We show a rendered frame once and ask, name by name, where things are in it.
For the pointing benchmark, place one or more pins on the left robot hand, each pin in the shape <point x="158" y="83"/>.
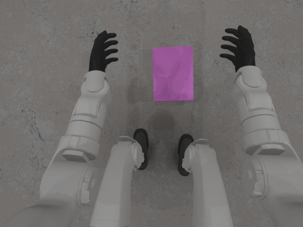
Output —
<point x="98" y="53"/>

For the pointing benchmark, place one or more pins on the right robot hand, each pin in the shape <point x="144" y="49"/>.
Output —
<point x="244" y="52"/>

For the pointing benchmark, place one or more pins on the right robot forearm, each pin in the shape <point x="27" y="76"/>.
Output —
<point x="261" y="129"/>

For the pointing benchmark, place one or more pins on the left robot forearm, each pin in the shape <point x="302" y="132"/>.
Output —
<point x="81" y="141"/>

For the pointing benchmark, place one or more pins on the carton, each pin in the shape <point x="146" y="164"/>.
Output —
<point x="173" y="73"/>

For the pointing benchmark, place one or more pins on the right robot upper arm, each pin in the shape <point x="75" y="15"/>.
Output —
<point x="276" y="181"/>

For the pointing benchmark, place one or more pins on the left robot shin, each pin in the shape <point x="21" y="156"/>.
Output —
<point x="125" y="138"/>

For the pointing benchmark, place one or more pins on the left robot foot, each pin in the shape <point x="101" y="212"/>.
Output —
<point x="140" y="135"/>

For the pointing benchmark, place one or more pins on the left robot upper arm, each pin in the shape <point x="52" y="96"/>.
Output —
<point x="68" y="186"/>

